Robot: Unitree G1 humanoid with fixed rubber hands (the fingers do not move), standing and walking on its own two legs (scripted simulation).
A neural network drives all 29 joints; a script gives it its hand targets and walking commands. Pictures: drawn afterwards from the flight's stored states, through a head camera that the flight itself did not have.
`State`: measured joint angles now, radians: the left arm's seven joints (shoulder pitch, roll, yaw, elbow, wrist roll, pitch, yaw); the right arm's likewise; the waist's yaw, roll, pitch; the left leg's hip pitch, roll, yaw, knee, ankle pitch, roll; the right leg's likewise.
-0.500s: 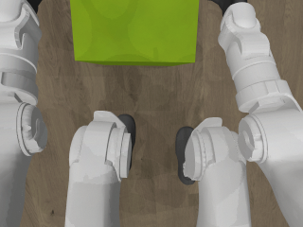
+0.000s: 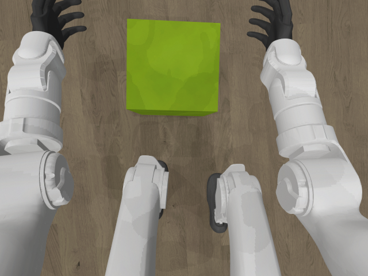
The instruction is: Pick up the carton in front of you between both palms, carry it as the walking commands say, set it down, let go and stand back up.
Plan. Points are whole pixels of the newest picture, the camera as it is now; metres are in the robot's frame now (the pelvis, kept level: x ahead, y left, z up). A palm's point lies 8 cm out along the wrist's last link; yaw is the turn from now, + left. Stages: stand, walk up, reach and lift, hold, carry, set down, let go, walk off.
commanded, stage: set down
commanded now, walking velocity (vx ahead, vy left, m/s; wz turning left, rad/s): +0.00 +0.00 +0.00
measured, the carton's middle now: (173, 78) +0.51 +0.09 -0.36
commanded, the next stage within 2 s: let go in 0.46 s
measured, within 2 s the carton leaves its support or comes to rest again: neither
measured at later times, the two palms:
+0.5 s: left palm out of the picture +0.50 +0.30 +0.04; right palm out of the picture +0.54 -0.10 +0.04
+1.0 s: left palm out of the picture +0.37 +0.29 +0.15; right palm out of the picture +0.42 -0.16 +0.15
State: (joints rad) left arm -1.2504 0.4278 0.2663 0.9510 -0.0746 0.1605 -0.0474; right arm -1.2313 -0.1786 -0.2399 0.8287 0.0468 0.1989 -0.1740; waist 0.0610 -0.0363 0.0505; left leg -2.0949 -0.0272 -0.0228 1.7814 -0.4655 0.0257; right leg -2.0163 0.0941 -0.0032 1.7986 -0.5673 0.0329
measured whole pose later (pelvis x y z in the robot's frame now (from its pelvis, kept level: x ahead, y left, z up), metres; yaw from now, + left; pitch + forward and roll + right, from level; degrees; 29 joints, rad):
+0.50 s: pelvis +0.03 +0.00 +0.14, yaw +2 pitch +44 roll -4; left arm -1.11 0.38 0.33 0.92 0.01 0.15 -0.10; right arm -1.05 -0.13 -0.28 0.76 -0.01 0.19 -0.13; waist 0.04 -0.03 -0.05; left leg -1.68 -0.04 -0.04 1.24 -0.33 0.02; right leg -1.60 0.07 0.02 1.24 -0.42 0.03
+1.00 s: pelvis +0.09 +0.01 +0.25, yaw +4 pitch +29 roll -1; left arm -0.32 0.25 0.19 0.63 0.01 0.03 -0.09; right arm -0.30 -0.12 -0.15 0.58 -0.07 0.05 -0.02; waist 0.03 -0.01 -0.07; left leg -0.98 -0.05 -0.03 0.75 -0.26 0.04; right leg -0.91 0.04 0.05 0.74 -0.33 0.02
